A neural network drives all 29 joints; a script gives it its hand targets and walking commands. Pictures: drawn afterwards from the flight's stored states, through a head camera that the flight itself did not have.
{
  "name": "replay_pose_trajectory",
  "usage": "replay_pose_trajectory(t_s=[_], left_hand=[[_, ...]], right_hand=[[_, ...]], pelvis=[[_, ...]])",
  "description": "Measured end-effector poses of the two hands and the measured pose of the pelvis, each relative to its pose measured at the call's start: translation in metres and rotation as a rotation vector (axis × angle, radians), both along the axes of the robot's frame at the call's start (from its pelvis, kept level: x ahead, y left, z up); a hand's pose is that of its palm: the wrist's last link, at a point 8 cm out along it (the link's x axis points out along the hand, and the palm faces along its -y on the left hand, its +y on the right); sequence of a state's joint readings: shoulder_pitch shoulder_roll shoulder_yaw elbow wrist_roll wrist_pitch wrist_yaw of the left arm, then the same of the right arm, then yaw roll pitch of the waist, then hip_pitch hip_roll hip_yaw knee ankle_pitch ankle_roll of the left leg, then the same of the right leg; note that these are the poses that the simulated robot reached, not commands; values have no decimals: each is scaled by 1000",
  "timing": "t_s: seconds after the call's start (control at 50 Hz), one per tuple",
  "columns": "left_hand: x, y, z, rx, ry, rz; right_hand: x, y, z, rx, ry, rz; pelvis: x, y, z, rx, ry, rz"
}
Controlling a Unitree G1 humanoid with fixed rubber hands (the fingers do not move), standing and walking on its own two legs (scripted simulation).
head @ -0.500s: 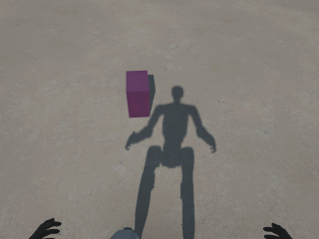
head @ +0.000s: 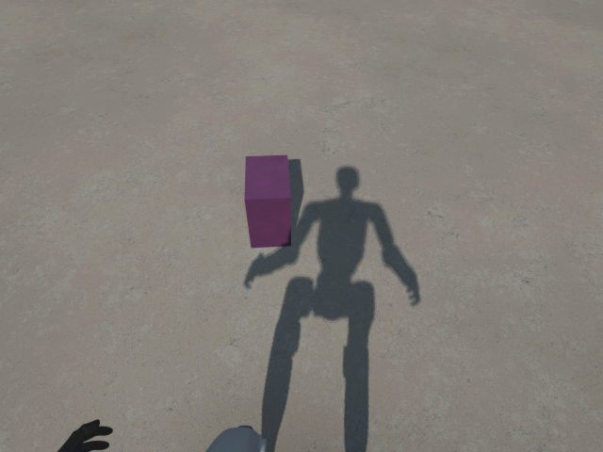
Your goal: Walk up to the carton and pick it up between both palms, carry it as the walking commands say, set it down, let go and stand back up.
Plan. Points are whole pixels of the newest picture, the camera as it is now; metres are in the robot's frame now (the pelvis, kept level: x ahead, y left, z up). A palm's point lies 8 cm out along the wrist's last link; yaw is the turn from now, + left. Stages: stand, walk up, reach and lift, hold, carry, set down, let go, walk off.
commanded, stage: walk up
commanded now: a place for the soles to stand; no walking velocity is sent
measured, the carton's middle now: (269, 202) +1.10 +0.14 -0.60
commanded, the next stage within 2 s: none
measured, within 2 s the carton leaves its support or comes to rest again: neither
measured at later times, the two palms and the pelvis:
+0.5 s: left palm (58, 426) +0.17 +0.33 -0.08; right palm (518, 430) +0.18 -0.29 -0.09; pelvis +0.10 +0.02 +0.00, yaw +1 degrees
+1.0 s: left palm (89, 342) +0.29 +0.34 -0.09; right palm (485, 346) +0.30 -0.28 -0.09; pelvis +0.22 +0.03 -0.01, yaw +2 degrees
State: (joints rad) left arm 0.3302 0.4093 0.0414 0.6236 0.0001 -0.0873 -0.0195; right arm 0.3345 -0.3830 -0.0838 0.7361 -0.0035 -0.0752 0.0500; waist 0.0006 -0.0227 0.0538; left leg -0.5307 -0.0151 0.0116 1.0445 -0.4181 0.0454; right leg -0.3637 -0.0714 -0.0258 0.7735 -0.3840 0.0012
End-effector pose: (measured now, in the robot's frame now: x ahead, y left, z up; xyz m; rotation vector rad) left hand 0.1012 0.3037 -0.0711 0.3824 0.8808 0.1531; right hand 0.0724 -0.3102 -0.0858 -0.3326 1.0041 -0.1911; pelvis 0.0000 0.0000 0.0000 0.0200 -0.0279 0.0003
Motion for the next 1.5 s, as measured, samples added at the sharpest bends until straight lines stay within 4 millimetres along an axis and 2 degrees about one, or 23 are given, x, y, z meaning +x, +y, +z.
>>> replay_pose_trajectory(t_s=[0.08,0.14,0.18,0.26,0.34,0.4,0.44,0.5,0.56,0.66,0.74,0.88,0.94,1.02,1.14,1.26,1.34,1.42,1.5], left_hand=[[14,10,-2,-6,6,2],[29,22,-11,-23,0,6],[38,29,-17,-27,-10,12],[56,30,-16,-41,-24,11],[69,25,-12,-45,-22,6],[74,21,-13,-28,-6,17],[72,20,-15,-16,13,34],[71,26,-8,7,51,55],[80,34,-4,15,70,64],[105,51,-15,-6,89,66],[129,60,-20,-19,60,69],[167,51,-14,-48,33,53],[180,44,-12,-39,40,53],[192,35,-19,-10,53,74],[215,41,-8,15,78,85],[246,57,-19,-9,96,87],[272,64,-24,-20,76,92],[300,58,-21,-37,54,83],[321,46,-20,-40,57,73]], right_hand=[[46,14,5,10,-61,35],[66,25,5,0,-86,47],[70,30,0,-11,-86,44],[69,30,6,-31,-61,32],[72,23,6,-32,-36,14],[78,15,-3,-22,-8,7],[86,13,-7,-16,12,8],[108,18,-4,-5,1,15],[134,27,-1,6,-16,31],[174,47,0,-2,-42,59],[188,57,1,-20,-49,64],[203,45,14,-46,-37,40],[213,36,8,-37,-24,32],[233,24,-9,-24,2,29],[280,31,-6,-5,-19,47],[322,49,-4,-18,-34,68],[333,55,-4,-40,-27,66],[341,47,4,-63,-10,50],[354,35,3,-61,1,37]], pelvis=[[16,10,0,-7,11,5],[31,23,-7,-12,14,13],[41,29,-12,-15,-3,19],[58,31,-9,-15,-22,17],[71,26,-7,-8,-21,15],[78,18,-10,1,-1,14],[85,15,-11,2,-5,21],[99,18,-5,1,2,24],[115,25,-1,-2,13,28],[143,44,-6,-11,37,36],[166,53,-9,-16,1,40],[199,48,-1,-5,-28,36],[212,39,-2,7,-17,35],[229,26,-13,13,-10,39],[259,29,-5,6,9,45],[292,47,-10,-4,38,54],[316,54,-13,-5,12,59],[338,50,-8,3,0,56],[358,40,-8,14,1,50]])
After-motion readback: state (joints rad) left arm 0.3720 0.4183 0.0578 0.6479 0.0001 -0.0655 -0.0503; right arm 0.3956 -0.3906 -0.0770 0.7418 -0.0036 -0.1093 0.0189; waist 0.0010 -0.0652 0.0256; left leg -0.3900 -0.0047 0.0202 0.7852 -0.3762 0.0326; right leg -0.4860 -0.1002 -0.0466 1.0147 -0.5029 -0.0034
